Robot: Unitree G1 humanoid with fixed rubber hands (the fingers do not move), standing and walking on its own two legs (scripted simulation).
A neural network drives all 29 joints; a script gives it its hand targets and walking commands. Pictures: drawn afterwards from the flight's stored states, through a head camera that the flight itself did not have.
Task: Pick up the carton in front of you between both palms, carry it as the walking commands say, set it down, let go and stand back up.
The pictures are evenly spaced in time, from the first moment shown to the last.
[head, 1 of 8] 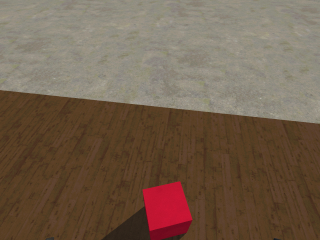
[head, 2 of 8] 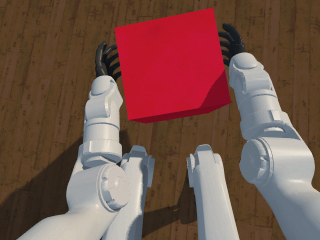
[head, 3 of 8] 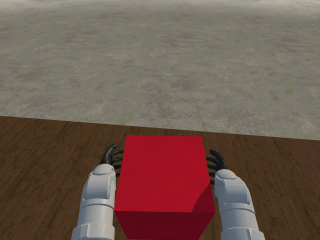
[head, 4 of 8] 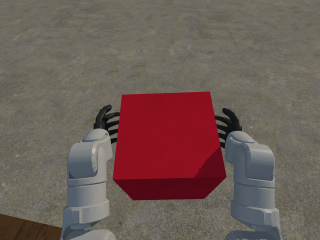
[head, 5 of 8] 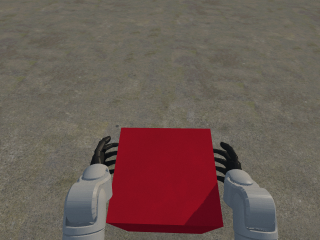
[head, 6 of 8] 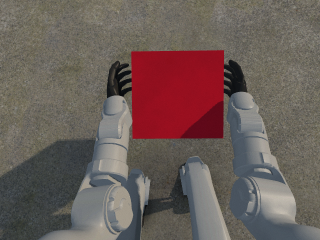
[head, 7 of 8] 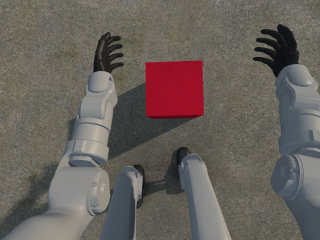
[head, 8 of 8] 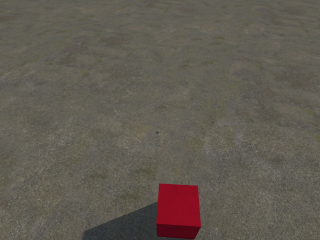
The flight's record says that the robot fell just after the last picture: no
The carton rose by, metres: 0.69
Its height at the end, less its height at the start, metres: -0.12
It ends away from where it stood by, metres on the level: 2.66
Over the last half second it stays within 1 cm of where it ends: yes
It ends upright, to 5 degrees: yes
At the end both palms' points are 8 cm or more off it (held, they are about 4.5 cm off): yes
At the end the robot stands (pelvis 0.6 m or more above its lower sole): yes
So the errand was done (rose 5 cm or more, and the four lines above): yes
